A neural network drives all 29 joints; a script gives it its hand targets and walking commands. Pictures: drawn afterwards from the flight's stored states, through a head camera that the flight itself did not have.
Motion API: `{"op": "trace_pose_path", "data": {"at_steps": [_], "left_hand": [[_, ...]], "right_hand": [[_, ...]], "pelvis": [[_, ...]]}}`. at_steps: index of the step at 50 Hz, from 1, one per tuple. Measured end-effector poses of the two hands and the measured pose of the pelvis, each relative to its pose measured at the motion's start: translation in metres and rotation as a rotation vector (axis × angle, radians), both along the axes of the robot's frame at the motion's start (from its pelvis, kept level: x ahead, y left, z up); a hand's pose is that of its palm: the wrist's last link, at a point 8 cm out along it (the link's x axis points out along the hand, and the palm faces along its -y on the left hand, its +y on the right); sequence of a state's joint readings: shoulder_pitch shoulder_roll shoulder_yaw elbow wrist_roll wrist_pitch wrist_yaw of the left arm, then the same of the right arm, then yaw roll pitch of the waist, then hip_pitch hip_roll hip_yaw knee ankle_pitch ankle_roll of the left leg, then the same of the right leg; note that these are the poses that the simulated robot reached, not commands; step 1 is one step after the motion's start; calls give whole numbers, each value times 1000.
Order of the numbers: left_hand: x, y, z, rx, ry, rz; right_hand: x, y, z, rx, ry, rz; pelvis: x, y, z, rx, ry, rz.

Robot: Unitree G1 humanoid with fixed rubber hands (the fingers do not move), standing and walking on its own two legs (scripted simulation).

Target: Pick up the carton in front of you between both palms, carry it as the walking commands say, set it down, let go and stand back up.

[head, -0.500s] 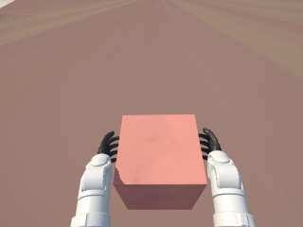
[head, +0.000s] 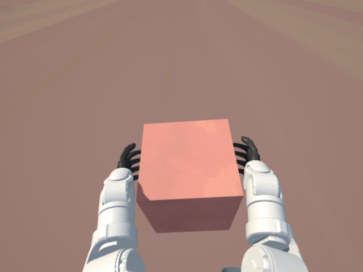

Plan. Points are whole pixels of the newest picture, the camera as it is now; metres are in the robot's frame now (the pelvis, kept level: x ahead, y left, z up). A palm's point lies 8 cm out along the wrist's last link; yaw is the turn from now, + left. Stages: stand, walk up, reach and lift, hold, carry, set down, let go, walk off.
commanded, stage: set down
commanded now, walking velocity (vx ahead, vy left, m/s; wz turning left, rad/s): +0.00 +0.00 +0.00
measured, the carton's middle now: (189, 180) +0.35 -0.01 -0.05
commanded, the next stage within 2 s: none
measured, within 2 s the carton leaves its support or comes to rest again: neither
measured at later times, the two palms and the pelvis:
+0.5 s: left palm (145, 186) +0.41 +0.14 -0.18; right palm (236, 190) +0.37 -0.16 -0.18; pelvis -0.03 +0.04 -0.11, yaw +0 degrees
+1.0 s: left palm (158, 189) +0.47 +0.12 -0.32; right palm (234, 198) +0.41 -0.17 -0.33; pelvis -0.05 +0.04 -0.22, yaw +1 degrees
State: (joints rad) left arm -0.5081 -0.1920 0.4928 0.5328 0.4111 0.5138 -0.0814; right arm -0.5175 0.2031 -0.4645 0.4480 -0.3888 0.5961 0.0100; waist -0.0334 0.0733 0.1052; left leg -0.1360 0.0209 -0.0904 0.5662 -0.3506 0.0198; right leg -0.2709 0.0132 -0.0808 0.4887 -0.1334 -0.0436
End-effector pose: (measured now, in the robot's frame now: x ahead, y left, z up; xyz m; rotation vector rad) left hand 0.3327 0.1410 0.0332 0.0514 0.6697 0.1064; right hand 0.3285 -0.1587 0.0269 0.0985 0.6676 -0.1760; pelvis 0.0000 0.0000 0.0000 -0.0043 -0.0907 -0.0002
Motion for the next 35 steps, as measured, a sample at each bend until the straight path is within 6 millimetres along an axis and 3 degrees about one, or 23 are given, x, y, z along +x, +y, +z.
{"op": "trace_pose_path", "data": {"at_steps": [7, 18, 24, 35], "left_hand": [[25, -2, -49, 38, 25, -51], [52, 3, -175, 13, 1, -83], [74, 1, -205, -36, -42, -82], [103, -12, -255, -40, 7, -110]], "right_hand": [[15, -2, -52, -21, 26, -12], [26, 5, -178, -55, 2, -45], [41, 3, -205, -49, -44, -83], [60, -8, -254, -43, 6, -115]], "pelvis": [[-11, 9, -17, 11, 128, -19], [-26, 30, -67, 29, 491, -21], [-28, 41, -100, 24, 653, -11], [-33, 51, -147, 31, 794, -18]]}}
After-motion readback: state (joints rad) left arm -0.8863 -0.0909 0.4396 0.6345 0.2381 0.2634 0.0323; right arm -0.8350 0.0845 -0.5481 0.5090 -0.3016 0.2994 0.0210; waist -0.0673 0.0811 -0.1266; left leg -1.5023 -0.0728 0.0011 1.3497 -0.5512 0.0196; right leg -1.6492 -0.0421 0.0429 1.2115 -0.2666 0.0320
